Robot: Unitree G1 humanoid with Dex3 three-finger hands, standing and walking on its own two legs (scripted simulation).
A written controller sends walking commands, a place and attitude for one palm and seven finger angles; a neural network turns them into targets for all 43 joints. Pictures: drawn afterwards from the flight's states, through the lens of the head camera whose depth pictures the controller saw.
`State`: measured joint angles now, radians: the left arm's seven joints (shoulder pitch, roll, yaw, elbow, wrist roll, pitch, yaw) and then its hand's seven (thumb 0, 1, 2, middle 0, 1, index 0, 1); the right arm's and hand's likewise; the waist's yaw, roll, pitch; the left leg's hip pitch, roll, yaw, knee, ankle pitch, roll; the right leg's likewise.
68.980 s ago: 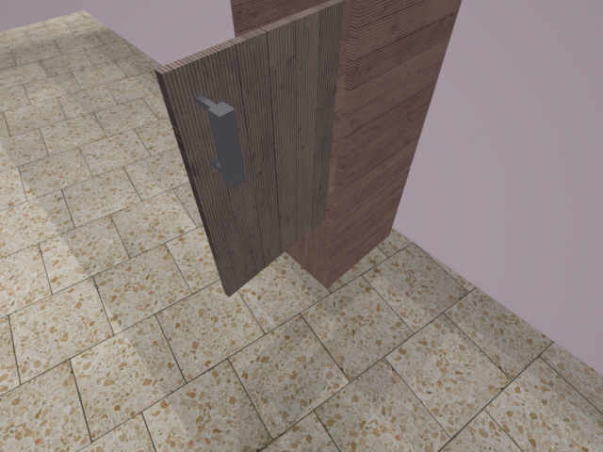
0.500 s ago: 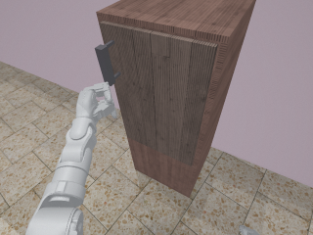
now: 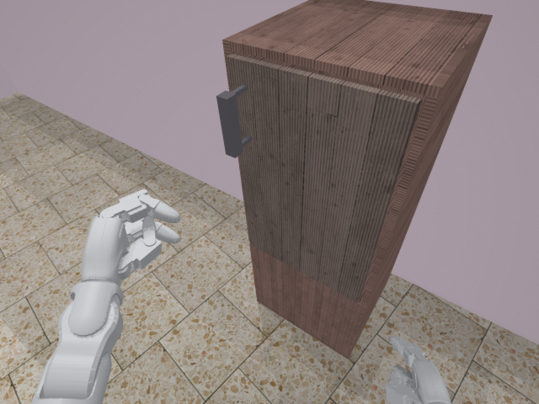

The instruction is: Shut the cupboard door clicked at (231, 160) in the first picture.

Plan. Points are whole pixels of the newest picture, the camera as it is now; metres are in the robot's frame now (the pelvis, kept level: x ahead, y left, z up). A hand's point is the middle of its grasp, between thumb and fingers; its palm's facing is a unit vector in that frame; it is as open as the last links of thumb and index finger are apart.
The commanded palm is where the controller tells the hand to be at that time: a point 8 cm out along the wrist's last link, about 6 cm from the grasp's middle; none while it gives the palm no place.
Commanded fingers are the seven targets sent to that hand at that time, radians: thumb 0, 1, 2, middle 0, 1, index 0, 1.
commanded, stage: draw the hand back to the body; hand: left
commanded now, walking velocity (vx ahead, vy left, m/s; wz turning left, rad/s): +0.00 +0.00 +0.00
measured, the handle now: (238, 120) +0.62 +0.13 +0.13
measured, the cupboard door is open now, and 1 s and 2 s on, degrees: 0 0 0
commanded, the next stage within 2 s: step back with the hand held close in 0.74 s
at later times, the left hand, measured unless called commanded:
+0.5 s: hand (39, 297) +0.18 +0.28 +0.16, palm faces +0.48 -0.78 -0.41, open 7.0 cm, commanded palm +0.14 +0.31 +0.17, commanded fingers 0.00 0.90 0.90 -0.20 -0.30 -0.20 -0.30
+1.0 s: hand (50, 286) +0.19 +0.27 +0.16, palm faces +0.44 -0.79 -0.43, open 7.4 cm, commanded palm +0.14 +0.30 +0.17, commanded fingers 0.00 0.90 0.90 -0.20 -0.30 -0.20 -0.30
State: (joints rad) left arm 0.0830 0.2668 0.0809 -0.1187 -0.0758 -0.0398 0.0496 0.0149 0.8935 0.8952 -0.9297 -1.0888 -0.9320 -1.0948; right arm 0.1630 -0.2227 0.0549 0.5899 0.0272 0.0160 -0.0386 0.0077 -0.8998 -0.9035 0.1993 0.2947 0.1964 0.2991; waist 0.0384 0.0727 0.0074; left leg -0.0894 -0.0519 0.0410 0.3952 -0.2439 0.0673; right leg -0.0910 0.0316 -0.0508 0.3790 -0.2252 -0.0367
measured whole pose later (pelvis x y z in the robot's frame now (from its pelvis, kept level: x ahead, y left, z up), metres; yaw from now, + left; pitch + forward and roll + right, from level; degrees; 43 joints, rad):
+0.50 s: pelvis +0.01 +0.01 +0.00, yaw +1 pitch -4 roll -1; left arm 0.48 0.34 0.34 -0.37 -0.07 -0.07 0.10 0.01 0.89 0.89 -0.28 -0.38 -0.29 -0.39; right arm 0.21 -0.25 0.00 0.62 0.02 -0.03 -0.05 0.01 -0.90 -0.90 0.20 0.29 0.20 0.30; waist 0.07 0.09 -0.01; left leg -0.09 -0.06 0.03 0.42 -0.27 0.08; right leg -0.07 0.02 -0.06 0.38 -0.24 -0.02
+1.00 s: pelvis +0.00 +0.01 +0.00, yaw -1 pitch -1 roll -2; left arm 0.48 0.36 0.38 -0.37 -0.07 -0.13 0.10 0.01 0.89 0.89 -0.21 -0.30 -0.21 -0.30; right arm 0.21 -0.25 0.00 0.61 0.02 -0.02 -0.05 0.01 -0.90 -0.90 0.20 0.29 0.20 0.30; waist 0.04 0.09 -0.03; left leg -0.17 -0.03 0.05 0.48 -0.28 0.07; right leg -0.15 0.05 -0.04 0.40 -0.22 -0.03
